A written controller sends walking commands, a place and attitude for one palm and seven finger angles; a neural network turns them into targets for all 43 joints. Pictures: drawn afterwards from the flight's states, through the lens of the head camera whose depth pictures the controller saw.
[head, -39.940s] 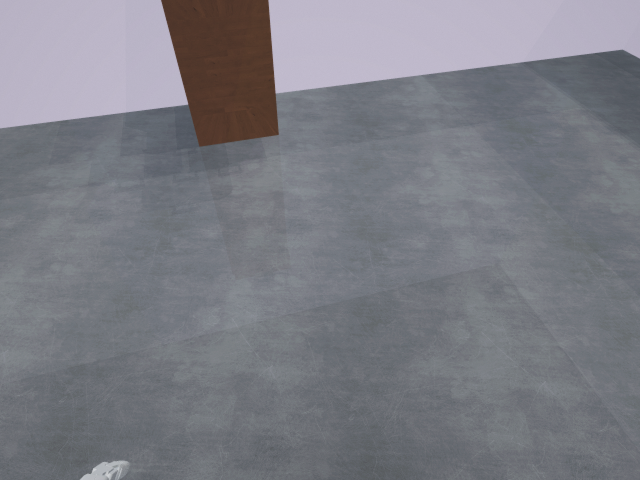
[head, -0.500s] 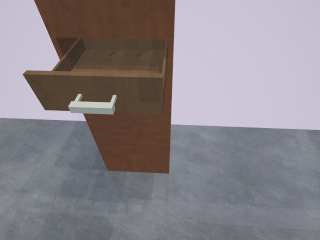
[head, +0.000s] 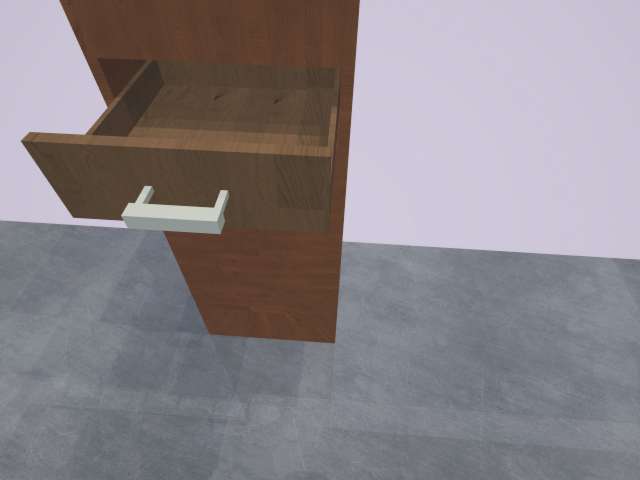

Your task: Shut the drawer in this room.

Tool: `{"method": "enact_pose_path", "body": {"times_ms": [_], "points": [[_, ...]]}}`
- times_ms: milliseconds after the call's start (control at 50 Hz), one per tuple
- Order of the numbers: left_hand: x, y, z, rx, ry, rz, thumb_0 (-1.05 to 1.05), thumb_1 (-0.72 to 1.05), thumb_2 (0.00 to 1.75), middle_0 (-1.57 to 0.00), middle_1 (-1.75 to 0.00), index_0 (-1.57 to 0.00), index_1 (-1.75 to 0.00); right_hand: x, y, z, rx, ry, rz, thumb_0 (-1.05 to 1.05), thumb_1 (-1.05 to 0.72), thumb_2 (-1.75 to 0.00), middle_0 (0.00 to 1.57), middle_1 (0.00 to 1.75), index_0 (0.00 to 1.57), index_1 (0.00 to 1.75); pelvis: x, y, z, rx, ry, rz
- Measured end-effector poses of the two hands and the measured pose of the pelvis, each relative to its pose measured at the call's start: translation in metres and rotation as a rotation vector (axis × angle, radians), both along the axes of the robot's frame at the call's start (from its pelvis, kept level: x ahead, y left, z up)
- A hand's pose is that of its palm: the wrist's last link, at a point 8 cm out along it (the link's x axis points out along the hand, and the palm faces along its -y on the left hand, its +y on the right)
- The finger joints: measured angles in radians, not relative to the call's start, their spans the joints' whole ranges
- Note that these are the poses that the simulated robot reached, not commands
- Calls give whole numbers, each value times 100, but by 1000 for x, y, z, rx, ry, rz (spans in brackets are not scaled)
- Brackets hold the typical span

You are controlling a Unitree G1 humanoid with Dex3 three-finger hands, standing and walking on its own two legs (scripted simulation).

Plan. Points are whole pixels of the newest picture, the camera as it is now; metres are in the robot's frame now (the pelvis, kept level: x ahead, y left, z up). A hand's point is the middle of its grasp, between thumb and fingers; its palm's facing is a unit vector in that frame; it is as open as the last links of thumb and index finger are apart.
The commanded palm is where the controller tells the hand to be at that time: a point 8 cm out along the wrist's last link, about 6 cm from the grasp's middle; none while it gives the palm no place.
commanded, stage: shuffle to correct the standing spot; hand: left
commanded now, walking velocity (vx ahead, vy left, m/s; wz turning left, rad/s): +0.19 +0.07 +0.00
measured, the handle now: (179, 206) +0.41 +0.22 +0.12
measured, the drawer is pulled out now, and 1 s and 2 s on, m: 0.22 0.22 0.22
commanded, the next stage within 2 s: come to a stop and stand still in 0.02 s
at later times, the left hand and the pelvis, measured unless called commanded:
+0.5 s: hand out of the picture +0.15 +0.18 -0.15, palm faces +0.05 -0.96 -0.28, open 7.3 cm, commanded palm none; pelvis +0.07 -0.01 +0.00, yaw +2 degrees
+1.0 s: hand out of the picture +0.04 +0.24 -0.15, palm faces +0.06 -0.96 -0.28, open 7.4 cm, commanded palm none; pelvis +0.05 +0.04 +0.00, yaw +1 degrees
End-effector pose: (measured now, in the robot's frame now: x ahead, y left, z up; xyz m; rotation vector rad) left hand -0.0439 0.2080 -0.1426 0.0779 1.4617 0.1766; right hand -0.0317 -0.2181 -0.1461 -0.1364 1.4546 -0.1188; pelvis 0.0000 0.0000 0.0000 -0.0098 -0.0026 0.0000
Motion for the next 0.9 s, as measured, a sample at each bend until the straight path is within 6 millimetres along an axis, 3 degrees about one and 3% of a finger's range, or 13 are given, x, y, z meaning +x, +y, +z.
{"method": "enact_pose_path", "body": {"times_ms": [80, 140, 260, 340, 420, 560, 660, 760, 900], "points": [[3, 6, -6, -17, 43, 16, 0, 91, 90, -20, -30, -20, -29, 19, 5, 3, -21, -17, -3, 0, -91, -90, 20, 30, 20, 29, 17, 7, -2, 9, 5, -7], [19, 11, -5, -13, 63, -7, 1, 91, 90, -20, -30, -20, -29, 28, 11, 4, -27, -38, -16, 0, -91, -90, 20, 30, 20, 29, 28, 11, -2, 8, 4, -16], [103, 22, 7, 52, -61, -46, 2, 93, 90, -20, -30, -20, -29, 27, 20, 6, 13, 42, -29, 0, -90, -89, 20, 30, 20, 30, 49, 5, 5, 9, 6, 3], [157, 28, 13, 118, -190, -67, 2, 94, 90, -20, -30, -20, -29, 35, 13, -6, 44, 97, -34, 0, -90, -89, 20, 30, 20, 30, 64, -6, -2, 32, -1, 13], [180, 27, 22, 156, -256, -73, 1, 93, 90, -20, -30, -20, -29, 64, -4, -13, 31, 73, -43, 0, -90, -89, 20, 30, 21, 30, 69, -12, -2, 37, -7, 33], [173, 17, 22, 110, -244, -67, 0, 92, 90, -20, -30, -20, -29, 136, -19, 2, -7, -117, 0, 0, -91, -89, 20, 30, 20, 29, 60, -10, 7, 47, -3, 33], [151, 27, 11, 88, -233, -47, 0, 92, 90, -21, -30, -20, -30, 165, -13, 14, -38, -255, 28, 0, -91, -90, 20, 30, 20, 29, 53, 3, 3, 30, -13, 26], [129, 50, 9, 98, -222, -36, 0, 92, 90, -21, -30, -20, -30, 173, 4, 15, -43, -357, 57, 0, -91, -90, 20, 30, 20, 29, 50, 24, -4, 12, -43, 26], [94, 73, 22, 133, -172, -41, 1, 91, 90, -21, -30, -20, -29, 162, 31, 11, 21, -344, 74, 0, -91, -89, 20, 30, 20, 30, 46, 36, 1, 24, -39, 17]]}}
